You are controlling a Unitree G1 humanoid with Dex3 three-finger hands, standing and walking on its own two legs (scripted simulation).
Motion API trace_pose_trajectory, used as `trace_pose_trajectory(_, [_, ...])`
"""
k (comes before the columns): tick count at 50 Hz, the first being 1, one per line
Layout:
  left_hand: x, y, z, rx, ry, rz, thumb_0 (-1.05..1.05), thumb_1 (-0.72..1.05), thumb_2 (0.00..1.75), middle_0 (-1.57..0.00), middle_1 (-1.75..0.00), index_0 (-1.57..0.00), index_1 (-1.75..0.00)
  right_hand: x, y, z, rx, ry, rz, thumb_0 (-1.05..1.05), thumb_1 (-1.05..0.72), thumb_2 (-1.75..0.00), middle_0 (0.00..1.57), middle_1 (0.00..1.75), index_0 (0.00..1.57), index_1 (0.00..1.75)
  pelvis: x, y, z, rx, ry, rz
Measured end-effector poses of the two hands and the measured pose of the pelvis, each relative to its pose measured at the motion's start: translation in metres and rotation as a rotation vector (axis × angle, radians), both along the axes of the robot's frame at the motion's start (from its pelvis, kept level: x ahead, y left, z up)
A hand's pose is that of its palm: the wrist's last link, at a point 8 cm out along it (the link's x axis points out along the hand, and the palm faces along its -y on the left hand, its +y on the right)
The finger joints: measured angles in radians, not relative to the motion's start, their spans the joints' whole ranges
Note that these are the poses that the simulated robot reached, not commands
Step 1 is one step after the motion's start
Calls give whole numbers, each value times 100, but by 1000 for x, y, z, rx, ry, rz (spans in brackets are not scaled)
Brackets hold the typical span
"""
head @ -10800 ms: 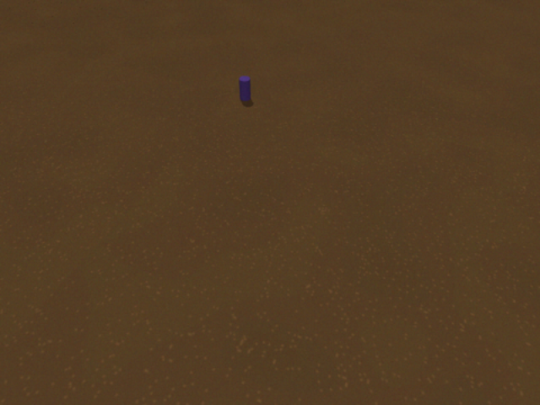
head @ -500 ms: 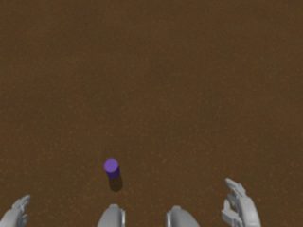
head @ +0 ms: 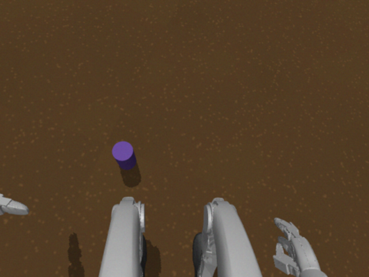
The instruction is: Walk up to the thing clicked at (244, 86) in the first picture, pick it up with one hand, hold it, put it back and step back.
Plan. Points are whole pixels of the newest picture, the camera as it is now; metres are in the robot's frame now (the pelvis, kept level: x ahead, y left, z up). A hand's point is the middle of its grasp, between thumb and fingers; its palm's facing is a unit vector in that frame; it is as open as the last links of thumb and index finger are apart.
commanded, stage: go down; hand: left
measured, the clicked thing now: (125, 156) +0.48 +0.19 -0.45
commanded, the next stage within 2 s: approach in 1.44 s
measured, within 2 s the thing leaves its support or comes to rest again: neither
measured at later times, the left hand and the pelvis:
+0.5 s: hand (17, 158) +0.37 +0.37 -0.11, palm faces +0.16 -0.98 -0.10, open 17.4 cm; pelvis -0.03 +0.00 -0.09, yaw -2 degrees
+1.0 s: hand (20, 148) +0.40 +0.38 -0.13, palm faces +0.13 -0.99 -0.08, open 17.6 cm; pelvis -0.03 +0.00 -0.13, yaw -3 degrees
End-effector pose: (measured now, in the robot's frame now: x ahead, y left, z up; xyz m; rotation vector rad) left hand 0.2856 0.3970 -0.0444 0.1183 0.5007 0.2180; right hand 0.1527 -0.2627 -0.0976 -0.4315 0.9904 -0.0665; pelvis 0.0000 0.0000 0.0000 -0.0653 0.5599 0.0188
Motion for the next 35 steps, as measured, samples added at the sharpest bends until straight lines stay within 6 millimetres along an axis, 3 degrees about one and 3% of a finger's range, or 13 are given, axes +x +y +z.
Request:
trace_pose_trajectory(8, [24,7,-22,3,-120,-42,-1,-45,7,-3,-4,-3,-4,-26,-6,-39,-27,61,7,1,-88,-90,21,30,21,30,-16,-3,-38,-7,10,-5])
trace_pose_trajectory(18, [49,13,-39,-19,-181,-53,-1,-49,9,-3,-7,-4,-6,-53,-16,-68,-49,109,-14,1,-88,-90,21,30,21,30,-24,-4,-70,-15,18,-17])
trace_pose_trajectory(35, [68,25,-65,-29,-283,-80,-1,-53,9,-2,-8,-4,-7,-65,-20,-107,-86,147,9,0,-88,-90,21,30,21,30,-31,-2,-114,-29,7,-24])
